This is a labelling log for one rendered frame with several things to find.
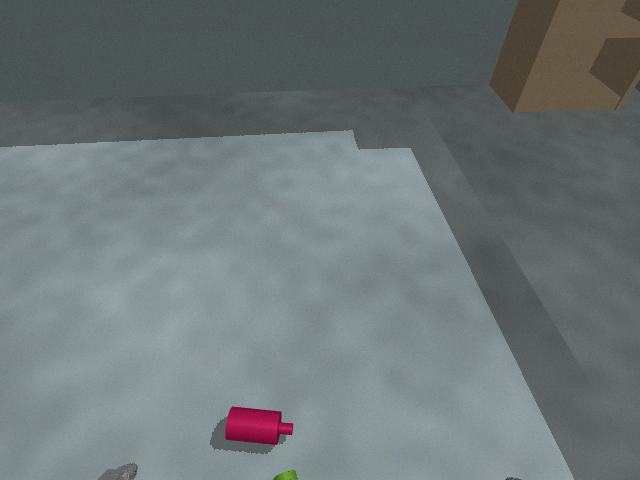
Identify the left robot hand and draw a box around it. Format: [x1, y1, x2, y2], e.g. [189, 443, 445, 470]
[98, 463, 138, 480]

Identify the bookshelf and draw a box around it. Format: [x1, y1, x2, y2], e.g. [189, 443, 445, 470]
[489, 0, 640, 113]

